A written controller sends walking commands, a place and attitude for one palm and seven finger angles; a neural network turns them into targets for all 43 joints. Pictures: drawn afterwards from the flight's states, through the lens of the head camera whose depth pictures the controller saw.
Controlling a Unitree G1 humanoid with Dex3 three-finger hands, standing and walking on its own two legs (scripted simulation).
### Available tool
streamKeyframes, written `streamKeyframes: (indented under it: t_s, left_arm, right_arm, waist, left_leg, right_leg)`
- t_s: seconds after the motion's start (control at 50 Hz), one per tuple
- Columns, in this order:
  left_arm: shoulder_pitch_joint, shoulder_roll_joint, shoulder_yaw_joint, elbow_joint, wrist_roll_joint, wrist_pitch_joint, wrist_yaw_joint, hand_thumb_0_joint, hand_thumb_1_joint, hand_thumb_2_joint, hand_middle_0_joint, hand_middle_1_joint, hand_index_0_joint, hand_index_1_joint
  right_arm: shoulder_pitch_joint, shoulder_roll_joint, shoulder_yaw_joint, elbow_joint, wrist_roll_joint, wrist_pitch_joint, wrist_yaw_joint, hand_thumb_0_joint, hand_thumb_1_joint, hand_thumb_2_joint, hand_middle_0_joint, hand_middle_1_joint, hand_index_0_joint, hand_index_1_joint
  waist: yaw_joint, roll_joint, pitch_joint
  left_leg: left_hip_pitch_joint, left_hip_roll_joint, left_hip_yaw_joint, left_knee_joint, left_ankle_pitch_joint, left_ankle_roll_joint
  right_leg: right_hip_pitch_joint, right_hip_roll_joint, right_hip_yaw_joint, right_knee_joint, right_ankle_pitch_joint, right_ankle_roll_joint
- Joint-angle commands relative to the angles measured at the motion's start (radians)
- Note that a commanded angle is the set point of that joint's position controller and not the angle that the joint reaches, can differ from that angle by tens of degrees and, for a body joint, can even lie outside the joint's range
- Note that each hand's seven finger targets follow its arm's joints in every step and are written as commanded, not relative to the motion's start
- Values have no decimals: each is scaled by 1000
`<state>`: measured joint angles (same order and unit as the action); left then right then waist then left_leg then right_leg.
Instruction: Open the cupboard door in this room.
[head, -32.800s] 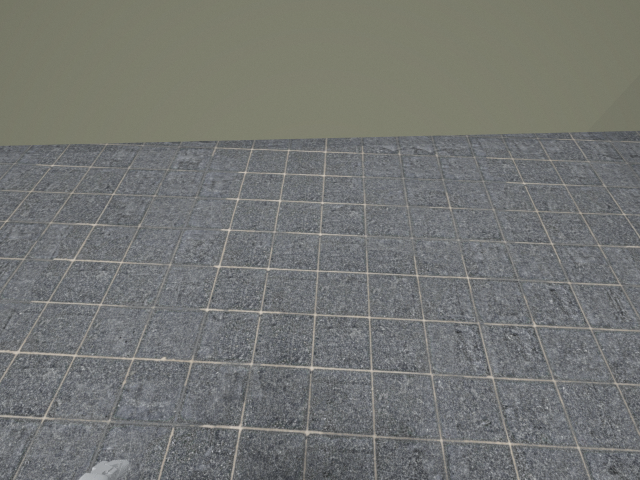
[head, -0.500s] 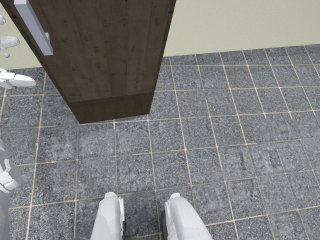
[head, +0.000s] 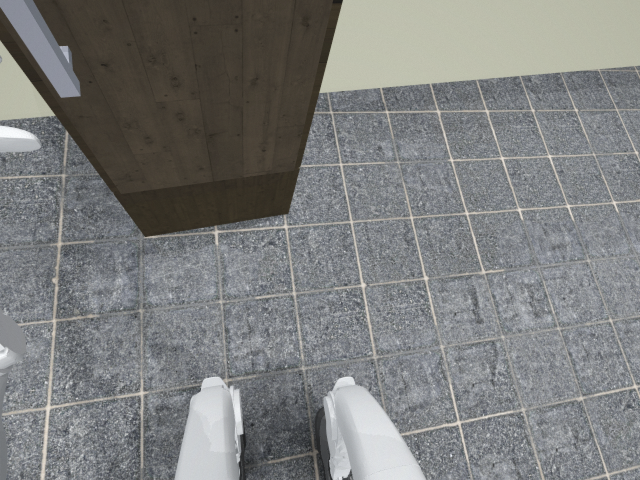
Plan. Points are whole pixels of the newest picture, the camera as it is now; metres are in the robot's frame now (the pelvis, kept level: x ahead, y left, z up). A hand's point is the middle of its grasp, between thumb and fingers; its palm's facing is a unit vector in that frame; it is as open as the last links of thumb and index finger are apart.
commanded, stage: move the hooked fingers beside the handle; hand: left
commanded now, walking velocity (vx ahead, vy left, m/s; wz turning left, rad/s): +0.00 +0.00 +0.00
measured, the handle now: (39, 25) +0.58 +0.26 +0.08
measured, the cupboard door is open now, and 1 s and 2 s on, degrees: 0 0 0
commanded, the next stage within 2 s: slide the fingers in behind the handle in 0.44 s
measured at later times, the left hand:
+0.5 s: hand out of the picture +0.51 +0.32 +0.07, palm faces +0.18 -0.98 -0.01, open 14.0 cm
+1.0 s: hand (12, 85) +0.51 +0.28 +0.07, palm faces +0.18 -0.98 +0.00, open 14.0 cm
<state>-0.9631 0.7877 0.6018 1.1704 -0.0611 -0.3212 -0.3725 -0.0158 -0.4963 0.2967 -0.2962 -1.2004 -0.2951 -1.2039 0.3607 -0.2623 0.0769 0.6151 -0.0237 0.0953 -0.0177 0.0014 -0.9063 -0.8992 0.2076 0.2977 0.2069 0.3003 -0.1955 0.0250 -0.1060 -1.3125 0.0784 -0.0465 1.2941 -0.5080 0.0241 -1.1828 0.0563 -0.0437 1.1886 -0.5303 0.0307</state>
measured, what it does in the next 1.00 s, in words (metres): stands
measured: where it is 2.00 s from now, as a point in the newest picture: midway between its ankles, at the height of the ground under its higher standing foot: (284, 468)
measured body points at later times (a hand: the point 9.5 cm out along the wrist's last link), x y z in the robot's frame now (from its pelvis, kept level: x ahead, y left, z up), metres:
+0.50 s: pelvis +0.00 +0.00 +0.00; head +0.17 +0.06 +0.41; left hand +0.49 +0.37 +0.07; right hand +0.03 -0.27 -0.09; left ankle +0.03 +0.10 -0.62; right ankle +0.01 -0.15 -0.62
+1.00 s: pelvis -0.01 -0.01 +0.00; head +0.16 +0.04 +0.42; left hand +0.50 +0.33 +0.07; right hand +0.01 -0.27 -0.10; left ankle +0.03 +0.10 -0.62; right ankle +0.01 -0.15 -0.62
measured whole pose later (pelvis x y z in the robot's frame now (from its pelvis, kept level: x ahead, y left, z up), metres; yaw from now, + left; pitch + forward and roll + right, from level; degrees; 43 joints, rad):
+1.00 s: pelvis -0.01 -0.01 +0.00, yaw +1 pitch +28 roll -6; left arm -0.96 0.70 0.53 1.20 -0.07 -0.37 -0.30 -0.02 -0.50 0.30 -0.30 -1.20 -0.30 -1.20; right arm 0.35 -0.27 0.07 0.62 -0.03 0.09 -0.02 0.00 -0.91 -0.90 0.21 0.30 0.21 0.30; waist -0.20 0.03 -0.12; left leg -1.27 0.08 -0.04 1.28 -0.50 0.02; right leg -1.15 0.05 -0.04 1.19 -0.53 0.02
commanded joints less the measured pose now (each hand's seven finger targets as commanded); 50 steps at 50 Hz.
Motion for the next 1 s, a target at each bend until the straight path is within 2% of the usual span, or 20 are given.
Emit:
streamKeyframes:
  t_s: [0.0,0.14,0.16,0.24,0.28,0.3,0.34,0.42,0.48,0.5,0.58,0.62,0.64,0.7,0.72,0.82,0.9,0.92,0.94,0.98]
  left_arm:
    - [-400,325,8,-212,-15,-76,9,0,-500,300,-300,-1200,-300,-1200]
    - [-365,243,-43,-187,-31,-79,4,0,-500,300,-300,-1200,-300,-1200]
    - [-343,272,-14,-172,-34,-81,7,0,-500,300,-300,-1200,-300,-1200]
    - [-324,291,1,-189,-35,-100,7,0,-500,300,-300,-1200,-300,-1200]
    - [-338,264,-17,-197,-37,-111,2,0,-500,300,-300,-1200,-300,-1200]
    - [-349,287,-3,-196,-37,-113,4,0,-500,300,-300,-1200,-300,-1200]
    - [-355,271,-17,-160,-41,-108,1,0,-500,300,-300,-1200,-300,-1200]
    - [-412,300,-12,-202,-31,-124,3,0,-500,300,-300,-1200,-300,-1200]
    - [-400,257,-32,-204,-39,-121,-2,0,-500,300,-300,-1200,-300,-1200]
    - [-387,290,-9,-203,-36,-117,-1,0,-500,300,-300,-1200,-300,-1200]
    - [-372,205,-54,-191,-49,-93,3,0,-500,300,-300,-1200,-300,-1200]
    - [-387,232,-43,-173,-43,-83,16,0,-500,300,-300,-1200,-300,-1200]
    - [-401,218,-59,-172,-39,-82,23,0,-500,300,-300,-1200,-300,-1200]
    - [-418,261,-28,-211,-27,-107,49,0,-500,300,-300,-1200,-300,-1200]
    - [-411,228,-44,-209,-27,-113,54,0,-500,300,-300,-1200,-300,-1200]
    - [-383,204,-54,-167,-25,-114,66,0,-500,300,-300,-1200,-300,-1200]
    - [-394,231,-34,-185,-22,-114,78,0,-500,300,-300,-1200,-300,-1200]
    - [-394,213,-45,-191,-24,-117,79,0,-500,300,-300,-1200,-300,-1200]
    - [-375,215,-39,-176,-25,-116,80,0,-500,300,-300,-1200,-300,-1200]
    - [-386,223,-32,-191,-26,-127,81,0,-500,300,-300,-1200,-300,-1200]
  right_arm:
    - [204,-228,-83,-21,0,-12,-15,0,-900,-900,200,300,200,300]
    - [188,-223,-86,-35,1,-10,-15,0,-900,-900,200,300,200,300]
    - [188,-227,-86,-37,1,-9,-16,0,-900,-900,200,300,200,300]
    - [180,-226,-85,-48,2,-11,-15,0,-900,-900,200,300,200,300]
    - [176,-224,-87,-48,3,-10,-13,0,-900,-900,200,300,200,300]
    - [172,-228,-87,-45,3,-10,-15,0,-900,-900,200,300,200,300]
    - [165,-228,-83,-46,7,-12,-19,0,-900,-900,200,300,200,300]
    - [169,-233,-84,-35,1,-17,-24,0,-900,-900,200,300,200,300]
    - [173,-228,-85,-31,0,-17,-19,0,-900,-900,200,300,200,300]
    - [177,-233,-86,-28,0,-13,-21,0,-900,-900,200,300,200,300]
    - [178,-222,-87,-31,2,-12,-17,0,-900,-900,200,300,200,300]
    - [176,-226,-83,-31,2,-10,-21,0,-900,-900,200,300,200,300]
    - [174,-222,-82,-30,4,-13,-22,0,-900,-900,200,300,200,300]
    - [175,-223,-81,-30,-2,-19,-21,0,-900,-900,200,300,200,300]
    - [176,-218,-84,-30,-4,-21,-17,0,-900,-900,200,300,200,300]
    - [174,-216,-82,-30,-2,-20,-12,0,-900,-900,200,300,200,300]
    - [180,-218,-83,-34,-2,-20,-15,0,-900,-900,200,300,200,300]
    - [177,-214,-83,-34,-3,-22,-13,0,-900,-900,200,300,200,300]
    - [178,-214,-84,-34,-2,-22,-13,0,-900,-900,200,300,200,300]
    - [179,-212,-83,-32,-2,-23,-14,0,-900,-900,200,300,200,300]
  waist:
    - [0,278,-572]
    - [-6,267,-529]
    - [4,241,-525]
    - [16,237,-546]
    - [9,250,-540]
    - [8,246,-539]
    - [-6,210,-502]
    - [-1,270,-566]
    - [-1,290,-582]
    - [9,280,-592]
    - [4,267,-562]
    - [-3,214,-537]
    - [-8,211,-522]
    - [5,249,-554]
    - [-1,244,-564]
    - [0,230,-525]
    - [3,218,-552]
    - [2,224,-553]
    - [2,193,-548]
    - [5,211,-546]
  left_leg:
    - [696,0,-66,-134,482,-2]
    - [711,-2,-67,-148,483,-6]
    - [688,-3,-65,-150,465,-5]
    - [674,-7,-52,-143,491,-2]
    - [685,-8,-54,-139,483,-3]
    - [680,-4,-55,-140,468,-4]
    - [629,-8,-49,-140,414,1]
    - [690,-5,-68,-135,433,-6]
    - [721,-5,-72,-131,467,-7]
    - [730,-1,-79,-137,482,-12]
    - [716,-6,-75,-146,454,-7]
    - [657,-6,-67,-148,401,-2]
    - [637,-9,-63,-150,381,2]
    - [657,-9,-64,-149,396,-3]
    - [667,-10,-61,-146,400,-2]
    - [638,-11,-55,-152,370,-2]
    - [622,-12,-48,-146,384,3]
    - [621,-14,-43,-143,387,3]
    - [599,-15,-39,-139,377,6]
    - [598,-15,-38,-138,381,5]
  right_leg:
    - [71,15,-24,-129,283,-54]
    - [57,13,-29,-141,282,-55]
    - [73,14,-28,-141,274,-55]
    - [113,13,-20,-134,308,-54]
    - [90,13,-19,-132,298,-56]
    - [88,13,-20,-132,288,-54]
    - [89,13,-17,-137,264,-50]
    - [55,10,-20,-121,253,-56]
    - [46,10,-23,-120,267,-58]
    - [54,11,-27,-119,269,-59]
    - [53,12,-27,-132,261,-57]
    - [74,10,-24,-137,246,-51]
    - [80,11,-21,-141,239,-51]
    - [82,9,-18,-131,243,-55]
    - [84,11,-17,-135,246,-53]
    - [85,11,-18,-137,232,-53]
    - [116,9,-10,-134,256,-51]
    - [123,9,-8,-138,262,-49]
    - [135,11,-5,-139,262,-48]
    - [135,11,-4,-132,265,-51]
